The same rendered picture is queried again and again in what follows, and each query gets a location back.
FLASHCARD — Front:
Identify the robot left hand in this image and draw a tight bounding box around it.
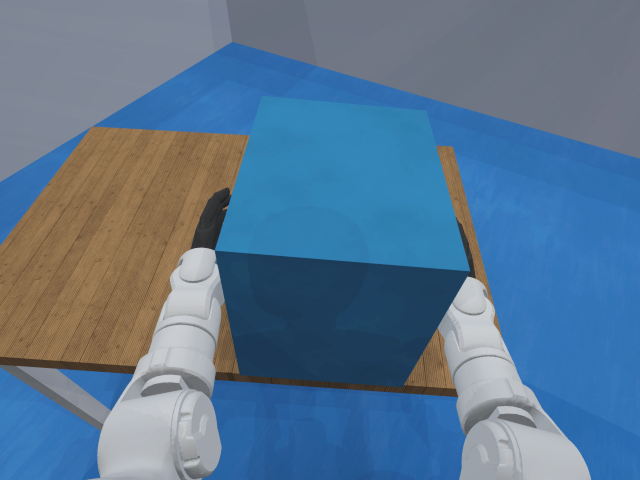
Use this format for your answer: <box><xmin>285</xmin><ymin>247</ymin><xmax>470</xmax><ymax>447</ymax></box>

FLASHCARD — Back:
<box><xmin>191</xmin><ymin>188</ymin><xmax>232</xmax><ymax>250</ymax></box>

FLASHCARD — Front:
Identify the carton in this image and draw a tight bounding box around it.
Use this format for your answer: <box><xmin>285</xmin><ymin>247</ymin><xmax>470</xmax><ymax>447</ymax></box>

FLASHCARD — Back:
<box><xmin>215</xmin><ymin>96</ymin><xmax>470</xmax><ymax>387</ymax></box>

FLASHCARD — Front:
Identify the robot left forearm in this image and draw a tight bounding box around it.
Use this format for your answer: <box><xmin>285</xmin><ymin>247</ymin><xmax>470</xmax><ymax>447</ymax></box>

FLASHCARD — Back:
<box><xmin>97</xmin><ymin>248</ymin><xmax>225</xmax><ymax>477</ymax></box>

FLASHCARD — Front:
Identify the robot right forearm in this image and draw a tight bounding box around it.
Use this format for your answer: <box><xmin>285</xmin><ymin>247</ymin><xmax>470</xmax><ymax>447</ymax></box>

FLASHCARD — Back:
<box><xmin>438</xmin><ymin>277</ymin><xmax>591</xmax><ymax>480</ymax></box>

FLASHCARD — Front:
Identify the table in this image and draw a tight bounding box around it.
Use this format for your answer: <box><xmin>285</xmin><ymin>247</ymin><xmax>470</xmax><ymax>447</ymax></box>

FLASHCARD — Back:
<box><xmin>0</xmin><ymin>127</ymin><xmax>503</xmax><ymax>431</ymax></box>

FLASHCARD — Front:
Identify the robot right upper arm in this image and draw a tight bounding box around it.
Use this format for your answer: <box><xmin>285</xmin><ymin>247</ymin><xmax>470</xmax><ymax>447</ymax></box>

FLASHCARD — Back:
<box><xmin>459</xmin><ymin>418</ymin><xmax>590</xmax><ymax>480</ymax></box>

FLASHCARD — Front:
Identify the robot right hand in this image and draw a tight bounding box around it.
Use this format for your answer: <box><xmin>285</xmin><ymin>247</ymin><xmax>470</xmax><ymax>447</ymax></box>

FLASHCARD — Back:
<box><xmin>456</xmin><ymin>218</ymin><xmax>476</xmax><ymax>279</ymax></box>

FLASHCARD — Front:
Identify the robot left upper arm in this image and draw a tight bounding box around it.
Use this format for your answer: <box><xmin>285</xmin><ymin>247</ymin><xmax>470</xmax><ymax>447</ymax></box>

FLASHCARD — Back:
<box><xmin>88</xmin><ymin>388</ymin><xmax>222</xmax><ymax>480</ymax></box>

